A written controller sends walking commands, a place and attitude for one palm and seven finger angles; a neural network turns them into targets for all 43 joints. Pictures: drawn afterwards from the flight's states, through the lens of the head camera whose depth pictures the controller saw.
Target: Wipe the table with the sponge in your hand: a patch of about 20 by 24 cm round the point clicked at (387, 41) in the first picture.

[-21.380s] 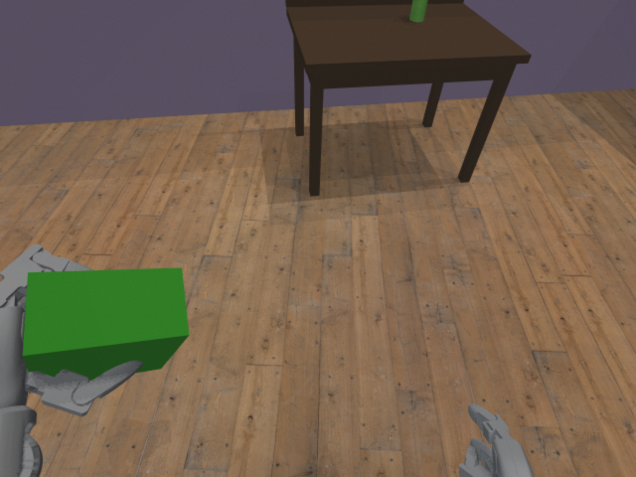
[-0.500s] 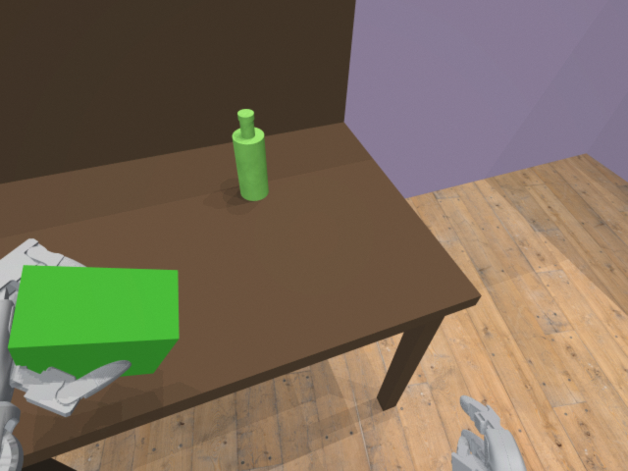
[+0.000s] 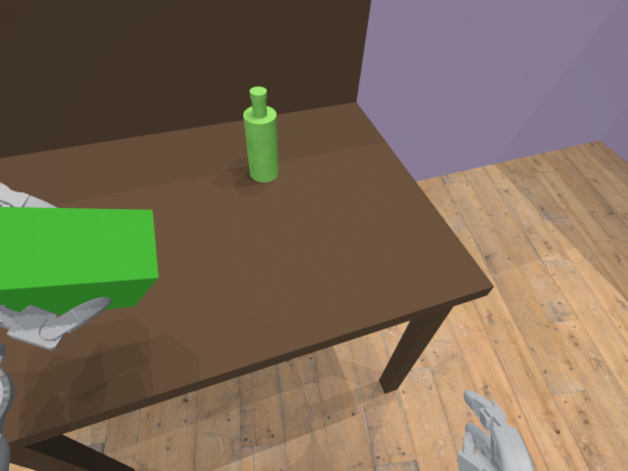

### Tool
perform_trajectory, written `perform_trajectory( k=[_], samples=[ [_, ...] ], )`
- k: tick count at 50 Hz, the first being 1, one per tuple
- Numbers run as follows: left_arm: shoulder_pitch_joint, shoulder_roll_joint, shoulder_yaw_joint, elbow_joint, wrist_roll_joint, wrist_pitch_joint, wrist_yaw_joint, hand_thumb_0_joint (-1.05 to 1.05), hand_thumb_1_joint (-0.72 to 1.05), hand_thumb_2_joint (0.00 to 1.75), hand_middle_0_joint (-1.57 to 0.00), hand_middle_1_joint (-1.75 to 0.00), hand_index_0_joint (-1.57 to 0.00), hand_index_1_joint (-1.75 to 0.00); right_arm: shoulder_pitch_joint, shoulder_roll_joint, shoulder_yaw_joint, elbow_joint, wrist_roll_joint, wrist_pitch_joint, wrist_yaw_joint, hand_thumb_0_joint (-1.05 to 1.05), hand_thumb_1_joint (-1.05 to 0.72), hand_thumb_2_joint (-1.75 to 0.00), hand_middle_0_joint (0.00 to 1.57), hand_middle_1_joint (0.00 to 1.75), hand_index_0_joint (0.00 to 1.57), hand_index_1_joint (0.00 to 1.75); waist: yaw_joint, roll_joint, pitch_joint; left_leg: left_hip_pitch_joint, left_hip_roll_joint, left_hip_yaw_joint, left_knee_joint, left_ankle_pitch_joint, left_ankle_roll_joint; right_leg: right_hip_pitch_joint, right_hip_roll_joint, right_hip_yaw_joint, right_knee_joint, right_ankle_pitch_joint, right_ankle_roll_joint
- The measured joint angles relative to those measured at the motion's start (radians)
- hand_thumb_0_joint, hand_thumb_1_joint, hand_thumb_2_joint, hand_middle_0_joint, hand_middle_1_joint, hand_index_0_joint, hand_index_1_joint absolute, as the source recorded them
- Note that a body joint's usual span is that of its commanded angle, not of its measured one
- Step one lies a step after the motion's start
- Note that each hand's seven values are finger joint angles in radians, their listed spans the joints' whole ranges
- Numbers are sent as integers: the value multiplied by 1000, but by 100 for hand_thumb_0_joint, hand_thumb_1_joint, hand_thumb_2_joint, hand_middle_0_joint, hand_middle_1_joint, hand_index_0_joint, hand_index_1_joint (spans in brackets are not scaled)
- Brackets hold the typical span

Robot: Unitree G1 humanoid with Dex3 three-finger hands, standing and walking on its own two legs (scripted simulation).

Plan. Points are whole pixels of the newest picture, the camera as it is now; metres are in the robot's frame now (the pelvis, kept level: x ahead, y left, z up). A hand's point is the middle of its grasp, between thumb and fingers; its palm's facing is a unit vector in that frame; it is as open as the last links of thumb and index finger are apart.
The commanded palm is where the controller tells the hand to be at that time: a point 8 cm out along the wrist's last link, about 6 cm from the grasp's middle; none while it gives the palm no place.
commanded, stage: come to a stop and stand still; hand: left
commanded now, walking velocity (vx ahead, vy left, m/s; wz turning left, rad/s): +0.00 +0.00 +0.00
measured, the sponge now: (99, 266) +0.26 +0.25 +0.16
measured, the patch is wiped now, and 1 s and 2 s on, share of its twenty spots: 0.00 0.00 0.00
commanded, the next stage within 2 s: look again from close up in 0.74 s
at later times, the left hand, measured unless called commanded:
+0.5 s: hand (31, 314) +0.20 +0.29 +0.15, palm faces +0.40 -0.85 -0.34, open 10.7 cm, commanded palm +0.15 +0.32 +0.18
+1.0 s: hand (33, 312) +0.21 +0.29 +0.15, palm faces +0.35 -0.85 -0.40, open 10.7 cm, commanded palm +0.14 +0.32 +0.18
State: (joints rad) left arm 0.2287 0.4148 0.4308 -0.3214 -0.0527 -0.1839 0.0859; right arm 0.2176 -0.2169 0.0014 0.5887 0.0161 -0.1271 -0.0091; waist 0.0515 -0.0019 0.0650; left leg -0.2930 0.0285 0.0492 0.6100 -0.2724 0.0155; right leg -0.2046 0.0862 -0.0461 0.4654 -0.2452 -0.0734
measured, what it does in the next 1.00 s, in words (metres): stands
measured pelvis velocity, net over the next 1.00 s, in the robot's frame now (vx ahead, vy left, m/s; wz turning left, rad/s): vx -0.01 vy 0.04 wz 0.02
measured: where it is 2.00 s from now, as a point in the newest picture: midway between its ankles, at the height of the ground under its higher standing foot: outside the picture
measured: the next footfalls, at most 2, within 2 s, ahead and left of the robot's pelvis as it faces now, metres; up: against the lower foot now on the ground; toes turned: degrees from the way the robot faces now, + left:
none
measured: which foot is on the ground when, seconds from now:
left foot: down 0.00-1.00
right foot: down 0.00-1.00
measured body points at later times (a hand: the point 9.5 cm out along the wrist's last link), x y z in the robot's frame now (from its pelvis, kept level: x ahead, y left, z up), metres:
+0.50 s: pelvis -0.01 +0.03 +0.01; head +0.01 +0.05 +0.46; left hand +0.18 +0.33 +0.17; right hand +0.19 -0.17 -0.06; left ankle +0.02 +0.09 -0.74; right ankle +0.00 -0.08 -0.73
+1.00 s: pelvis -0.01 +0.04 +0.01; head +0.02 +0.06 +0.46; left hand +0.18 +0.33 +0.18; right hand +0.17 -0.18 -0.07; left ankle +0.02 +0.09 -0.73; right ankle +0.00 -0.08 -0.73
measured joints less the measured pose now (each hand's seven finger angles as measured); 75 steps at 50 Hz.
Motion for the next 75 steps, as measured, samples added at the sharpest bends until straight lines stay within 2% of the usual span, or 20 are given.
perform_trajectory(
  k=[1,4,6,9,13,16,23,27,35,49,61,62,63,64,65,67,69,71,73,75],
  samples=[
    [27,-21,-7,-25,-6,-10,6,-1,-54,103,-67,-136,-67,-135,-1,-6,-2,-3,-1,-6,7,1,-90,-90,20,30,20,30,-12,6,4,25,-6,4,-45,12,10,0,3,4,9,-5,8],
    [125,-50,-53,-94,-6,-36,1,-1,-54,103,-66,-136,-67,-135,-7,10,-6,1,-5,-11,10,1,-90,-90,20,30,20,30,-39,-44,11,57,-44,32,-96,10,39,-11,-34,31,46,-26,34],
    [174,-44,-82,-127,7,-48,-12,-1,-54,103,-66,-136,-67,-135,2,19,-6,-12,-12,-18,5,1,-90,-90,20,30,20,30,-52,-62,9,55,-62,36,-111,22,48,-23,-54,29,59,-38,45],
    [208,-3,-81,-150,19,-63,-27,-1,-54,103,-67,-136,-67,-135,8,28,1,-16,-14,-25,-5,1,-90,-90,20,30,20,30,-60,-56,13,42,-68,18,-112,30,50,-21,-60,10,39,-28,38],
    [219,33,-30,-154,0,-73,-21,-1,-54,103,-67,-136,-67,-135,7,37,17,-4,-8,-29,-9,1,-90,-90,20,30,20,30,-49,-37,10,33,-62,0,-123,40,48,-3,-52,-7,-22,6,44],
    [208,17,-17,-141,-8,-71,-10,-1,-54,103,-67,-136,-67,-135,3,36,26,6,-8,-34,-10,1,-90,-90,20,30,20,30,-33,-27,-2,37,-65,-2,-142,53,51,6,-54,-8,-51,23,48],
    [175,-70,-89,-89,11,-35,2,-1,-54,103,-66,-136,-67,-135,-30,28,35,10,-12,-28,-19,1,-90,-90,21,30,20,30,-8,-14,-22,56,-75,2,-179,79,62,22,-63,-5,-82,48,60],
    [165,-76,-112,-87,24,-25,1,-1,-54,103,-66,-136,-67,-135,-46,29,37,-8,-15,-27,-24,1,-90,-90,21,30,20,30,-10,-17,-20,57,-77,3,-189,90,64,24,-65,-4,-93,60,62],
    [174,-43,-85,-114,23,-44,5,-1,-54,103,-66,-136,-67,-135,-36,26,35,-28,-17,-29,-26,1,-90,-90,21,30,20,30,-20,-18,-14,53,-78,5,-204,104,66,21,-66,-2,-112,77,65],
    [210,-42,-94,-123,22,-33,4,-1,-54,103,-66,-136,-67,-135,-4,13,26,5,-14,-18,-30,1,-90,-90,21,30,20,30,-37,-14,-7,53,-77,5,-202,98,68,26,-64,0,-121,78,67],
    [216,-40,-92,-123,15,-26,3,-1,-54,103,-66,-136,-67,-135,-19,13,25,-2,-12,-15,-32,1,-90,-90,20,30,20,30,-35,-11,-23,55,-74,7,-203,94,67,30,-62,2,-128,77,67],
    [173,-6,-102,-117,31,-21,-5,-1,-54,103,-66,-136,-67,-135,1,-2,48,-36,14,-3,-58,1,-90,-90,20,30,20,30,-27,-7,-16,46,-74,-3,-187,90,71,24,-55,7,-107,63,78],
    [92,49,-103,-95,71,-10,-26,-1,-54,103,-67,-135,-67,-135,15,-9,53,-47,1,-10,-69,1,-90,-90,20,30,20,30,-11,-10,-7,35,-82,-13,-165,83,71,13,-54,14,-65,45,67],
    [10,92,-97,-60,82,14,-39,-1,-54,103,-67,-135,-67,-135,12,-12,52,-35,-14,-12,-60,1,-90,-90,20,30,20,30,0,-17,-5,25,-93,-19,-148,79,69,-1,-63,13,-29,18,57],
    [-56,112,-81,-32,71,56,-52,-1,-54,103,-67,-135,-67,-135,-3,-17,54,-14,-24,-9,-44,1,-90,-90,20,30,20,30,4,-20,-6,19,-99,-21,-137,76,66,-14,-70,11,0,0,54],
    [-110,106,-30,-13,23,156,-71,-1,-54,103,-67,-135,-67,-135,-42,-24,61,22,-23,6,-21,1,-90,-90,21,30,20,30,4,-17,-13,25,-102,-10,-132,72,63,-23,-75,21,31,-9,62],
    [-88,77,-7,-30,16,245,-84,-1,-54,103,-66,-135,-67,-135,-65,-31,60,28,-15,18,-2,1,-90,-90,21,30,21,30,-2,-1,-26,33,-100,3,-130,67,62,-24,-73,32,44,-17,59],
    [-22,53,-33,-67,50,293,-101,-1,-54,103,-66,-135,-67,-135,-75,-40,54,13,-12,29,10,1,-90,-90,21,30,21,30,-9,22,-32,32,-97,7,-119,61,63,-25,-70,36,53,-21,58],
    [62,45,-76,-103,82,297,-116,-1,-54,103,-66,-135,-67,-135,-86,-43,52,-2,-12,38,13,1,-90,-90,21,30,21,30,-14,36,-32,23,-93,8,-102,53,62,-34,-67,36,68,-27,54],
    [132,44,-110,-122,97,259,-116,-1,-54,103,-66,-135,-67,-135,-91,-37,50,-9,-21,42,5,1,-90,-90,21,30,21,30,-16,37,-35,3,-90,5,-79,45,58,-53,-65,31,93,-37,49]
  ],
)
